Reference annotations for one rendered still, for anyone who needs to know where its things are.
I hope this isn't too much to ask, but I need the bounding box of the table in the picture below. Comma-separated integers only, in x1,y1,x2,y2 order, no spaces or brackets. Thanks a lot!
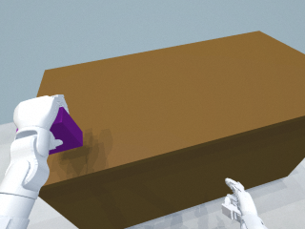
36,31,305,229

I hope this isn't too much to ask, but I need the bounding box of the robot left forearm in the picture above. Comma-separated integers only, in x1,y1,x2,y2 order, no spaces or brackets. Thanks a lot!
0,126,51,229

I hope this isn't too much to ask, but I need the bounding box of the robot right hand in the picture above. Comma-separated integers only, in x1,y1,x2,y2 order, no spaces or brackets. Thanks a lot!
221,178,258,223

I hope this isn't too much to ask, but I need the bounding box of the robot left hand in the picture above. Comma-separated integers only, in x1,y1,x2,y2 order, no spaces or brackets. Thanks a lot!
13,94,70,150

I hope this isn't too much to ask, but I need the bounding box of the sponge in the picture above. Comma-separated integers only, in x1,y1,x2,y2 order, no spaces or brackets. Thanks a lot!
16,107,83,155

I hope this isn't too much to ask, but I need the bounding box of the robot right forearm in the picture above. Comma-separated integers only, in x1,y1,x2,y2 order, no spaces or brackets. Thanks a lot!
240,214,268,229

